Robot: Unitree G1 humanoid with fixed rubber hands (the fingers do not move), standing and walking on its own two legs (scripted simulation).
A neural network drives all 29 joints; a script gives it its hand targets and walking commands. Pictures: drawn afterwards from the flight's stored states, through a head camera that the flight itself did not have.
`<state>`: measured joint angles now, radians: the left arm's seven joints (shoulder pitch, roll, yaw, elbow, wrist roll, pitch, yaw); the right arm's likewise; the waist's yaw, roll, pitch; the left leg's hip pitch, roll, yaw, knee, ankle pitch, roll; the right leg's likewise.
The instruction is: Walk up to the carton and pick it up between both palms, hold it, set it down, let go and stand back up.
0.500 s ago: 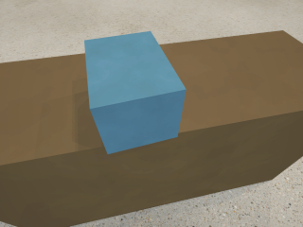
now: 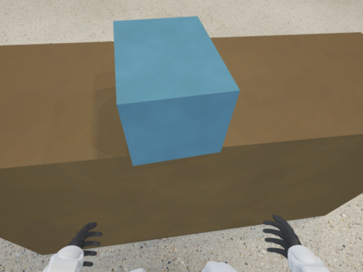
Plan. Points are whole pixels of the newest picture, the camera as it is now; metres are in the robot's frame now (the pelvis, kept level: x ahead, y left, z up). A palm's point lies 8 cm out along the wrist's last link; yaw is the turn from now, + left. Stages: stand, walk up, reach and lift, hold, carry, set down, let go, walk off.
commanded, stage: reach and lift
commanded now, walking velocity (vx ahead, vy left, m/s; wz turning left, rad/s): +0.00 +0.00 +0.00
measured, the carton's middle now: (167, 86) +0.50 +0.02 +0.13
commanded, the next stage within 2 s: none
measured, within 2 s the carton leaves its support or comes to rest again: neither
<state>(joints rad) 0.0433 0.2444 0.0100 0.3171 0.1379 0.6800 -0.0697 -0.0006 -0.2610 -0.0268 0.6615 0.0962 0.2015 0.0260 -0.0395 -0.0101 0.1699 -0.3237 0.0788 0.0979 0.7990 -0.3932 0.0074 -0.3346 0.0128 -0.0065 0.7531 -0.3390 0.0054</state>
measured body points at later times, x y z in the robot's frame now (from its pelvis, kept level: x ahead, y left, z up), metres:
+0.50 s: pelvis +0.03 -0.02 +0.04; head +0.05 -0.02 +0.49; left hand +0.22 +0.23 -0.02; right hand +0.19 -0.23 -0.03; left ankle +0.03 +0.11 -0.71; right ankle +0.04 -0.12 -0.71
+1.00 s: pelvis +0.04 +0.00 +0.04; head +0.04 +0.01 +0.49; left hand +0.20 +0.23 +0.03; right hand +0.20 -0.21 +0.03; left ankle +0.03 +0.11 -0.71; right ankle +0.04 -0.12 -0.71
